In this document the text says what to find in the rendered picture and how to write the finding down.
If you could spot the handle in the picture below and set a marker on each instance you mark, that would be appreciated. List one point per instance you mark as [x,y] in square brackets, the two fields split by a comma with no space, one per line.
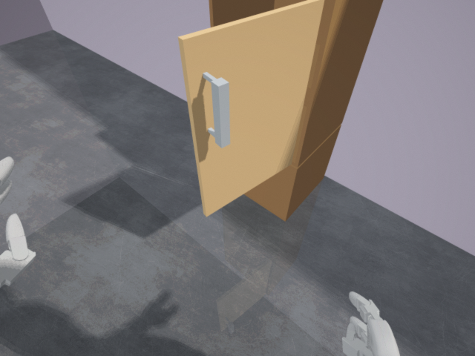
[220,101]

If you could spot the cupboard door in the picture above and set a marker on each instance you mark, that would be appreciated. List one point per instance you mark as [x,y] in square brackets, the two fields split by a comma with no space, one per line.
[266,58]

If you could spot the robot right hand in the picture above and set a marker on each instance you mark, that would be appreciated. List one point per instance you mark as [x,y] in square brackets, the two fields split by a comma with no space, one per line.
[376,337]

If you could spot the robot left hand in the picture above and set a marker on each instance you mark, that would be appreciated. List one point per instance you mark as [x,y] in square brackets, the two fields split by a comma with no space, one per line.
[15,260]

